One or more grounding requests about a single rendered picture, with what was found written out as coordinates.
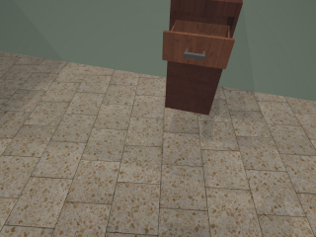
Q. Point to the cabinet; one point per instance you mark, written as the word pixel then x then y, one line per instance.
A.
pixel 191 88

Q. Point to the drawer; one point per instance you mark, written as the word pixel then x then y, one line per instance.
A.
pixel 198 37

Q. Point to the handle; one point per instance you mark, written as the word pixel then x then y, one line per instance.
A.
pixel 194 55

